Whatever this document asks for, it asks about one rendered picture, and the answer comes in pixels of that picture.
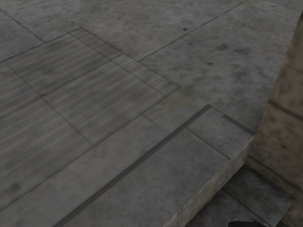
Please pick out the stairs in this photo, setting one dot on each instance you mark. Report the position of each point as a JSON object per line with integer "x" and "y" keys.
{"x": 235, "y": 193}

